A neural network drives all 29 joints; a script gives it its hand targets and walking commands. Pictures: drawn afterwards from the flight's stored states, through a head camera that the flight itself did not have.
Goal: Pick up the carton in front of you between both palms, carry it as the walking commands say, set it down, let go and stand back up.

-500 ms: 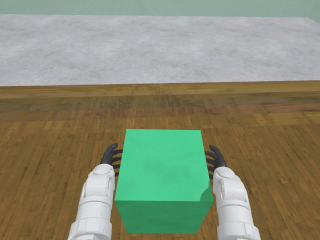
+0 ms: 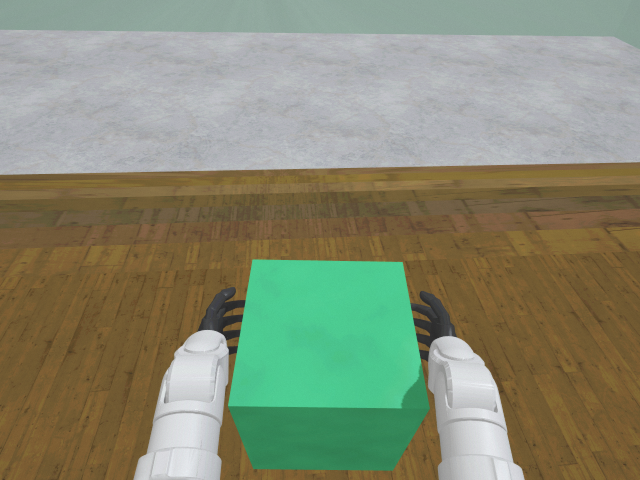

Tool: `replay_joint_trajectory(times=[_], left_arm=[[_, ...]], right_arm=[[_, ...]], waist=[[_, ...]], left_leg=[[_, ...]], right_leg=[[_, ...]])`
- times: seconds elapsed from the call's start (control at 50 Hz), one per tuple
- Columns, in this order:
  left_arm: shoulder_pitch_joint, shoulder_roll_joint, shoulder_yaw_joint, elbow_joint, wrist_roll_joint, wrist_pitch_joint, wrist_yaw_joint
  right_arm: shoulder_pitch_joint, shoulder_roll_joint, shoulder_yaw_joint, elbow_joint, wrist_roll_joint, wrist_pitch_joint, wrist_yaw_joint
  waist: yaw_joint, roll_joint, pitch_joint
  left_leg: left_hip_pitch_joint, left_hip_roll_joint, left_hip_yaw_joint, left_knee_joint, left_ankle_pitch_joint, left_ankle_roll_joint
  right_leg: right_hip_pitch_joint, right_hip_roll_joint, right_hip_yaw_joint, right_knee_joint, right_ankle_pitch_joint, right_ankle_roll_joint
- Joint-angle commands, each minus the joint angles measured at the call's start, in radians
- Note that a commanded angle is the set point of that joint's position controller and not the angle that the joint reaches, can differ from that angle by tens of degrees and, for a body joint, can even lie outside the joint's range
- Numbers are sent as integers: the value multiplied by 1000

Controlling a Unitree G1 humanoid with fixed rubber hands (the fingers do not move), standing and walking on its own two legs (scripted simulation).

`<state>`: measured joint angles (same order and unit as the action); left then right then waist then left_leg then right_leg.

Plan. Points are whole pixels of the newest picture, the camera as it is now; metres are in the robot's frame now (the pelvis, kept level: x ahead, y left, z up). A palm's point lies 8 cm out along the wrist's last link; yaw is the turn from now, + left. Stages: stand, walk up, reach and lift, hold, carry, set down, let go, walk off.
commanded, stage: reach and lift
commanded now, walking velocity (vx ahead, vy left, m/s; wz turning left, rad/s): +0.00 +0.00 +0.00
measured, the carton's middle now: (325, 369) +0.29 +0.00 -0.05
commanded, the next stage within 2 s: hold in 0.28 s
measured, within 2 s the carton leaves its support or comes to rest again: neither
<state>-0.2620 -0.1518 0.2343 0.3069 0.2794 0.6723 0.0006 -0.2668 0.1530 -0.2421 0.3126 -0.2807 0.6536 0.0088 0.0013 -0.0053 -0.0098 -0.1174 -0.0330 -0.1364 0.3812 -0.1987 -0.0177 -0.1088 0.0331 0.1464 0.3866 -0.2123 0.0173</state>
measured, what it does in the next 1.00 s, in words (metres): stands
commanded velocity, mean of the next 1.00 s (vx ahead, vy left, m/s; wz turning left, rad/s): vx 0.00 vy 0.00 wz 0.00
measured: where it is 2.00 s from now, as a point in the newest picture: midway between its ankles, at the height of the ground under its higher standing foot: outside the picture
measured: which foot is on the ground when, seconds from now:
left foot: down 0.00-1.00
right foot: down 0.00-1.00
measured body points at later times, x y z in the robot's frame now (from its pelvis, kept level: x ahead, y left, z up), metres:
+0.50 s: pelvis +0.00 +0.00 +0.00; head -0.05 +0.00 +0.45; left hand +0.29 +0.15 +0.04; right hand +0.29 -0.15 +0.05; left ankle +0.01 +0.13 -0.74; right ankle +0.00 -0.13 -0.74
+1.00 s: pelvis -0.01 +0.00 +0.00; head -0.05 +0.00 +0.45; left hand +0.29 +0.15 +0.04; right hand +0.29 -0.15 +0.04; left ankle +0.01 +0.13 -0.74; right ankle +0.00 -0.13 -0.74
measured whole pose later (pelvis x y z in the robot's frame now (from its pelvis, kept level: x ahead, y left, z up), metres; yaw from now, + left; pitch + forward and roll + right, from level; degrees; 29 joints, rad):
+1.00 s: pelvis -0.01 +0.00 +0.00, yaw +0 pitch -7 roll +0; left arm -0.28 -0.16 0.23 0.24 0.29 0.77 -0.01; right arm -0.29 0.16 -0.24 0.25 -0.29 0.75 0.02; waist 0.00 -0.01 0.01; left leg -0.06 -0.03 -0.13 0.36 -0.18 -0.02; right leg -0.05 0.03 0.14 0.37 -0.20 0.02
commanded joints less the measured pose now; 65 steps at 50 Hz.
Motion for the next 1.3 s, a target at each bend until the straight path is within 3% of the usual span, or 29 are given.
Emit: replay_joint_trajectory(times=[0.0, 0.24, 0.36, 0.48, 0.7, 1.24, 1.26, 1.28], left_arm=[[-465, -941, -548, -52, -252, -32, -243], [-470, -924, -552, -81, -258, -6, -245], [-472, -928, -620, -171, -301, 32, -239], [-475, -887, -542, -105, -254, 67, -241], [-566, -923, -552, -91, -268, 56, -249], [-481, -909, -563, -139, -275, 64, -239], [-502, -918, -573, -141, -282, 65, -240], [-497, -916, -580, -147, -291, 68, -238]], right_arm=[[-434, 947, 543, -24, 244, -14, 242], [-438, 942, 549, -55, 251, 14, 239], [-437, 943, 610, -145, 287, 53, 231], [-446, 899, 539, -84, 247, 87, 236], [-534, 927, 542, -67, 253, 75, 247], [-453, 914, 555, -118, 263, 83, 238], [-470, 913, 564, -123, 277, 84, 237], [-466, 924, 576, -125, 283, 86, 233]], waist=[[0, 7, -258], [2, 2, -230], [-6, 2, -270], [-1, 3, -132], [-5, 3, -189], [-3, 3, -204], [2, 19, -209], [-1, 22, -235]], left_leg=[[104, -71, 72, -41, 242, -5], [105, -73, 74, -54, 211, -4], [145, -72, 70, -66, 262, -8], [99, -69, 77, -92, 89, 2], [107, -65, 80, -73, 73, 0], [133, -69, 72, -78, 196, -4], [20, 116, 61, 17, 63, 10], [-11, 110, 26, -14, -152, 16]], right_leg=[[60, 74, -78, -48, 252, 7], [71, 72, -76, -60, 233, 8], [114, 70, -73, -72, 289, 10], [56, 65, -82, -100, 106, 1], [53, 63, -88, -80, 87, -1], [94, 67, -80, -82, 212, 6], [-29, -111, -59, 9, 80, -9], [-54, -105, -19, -17, -130, -16]])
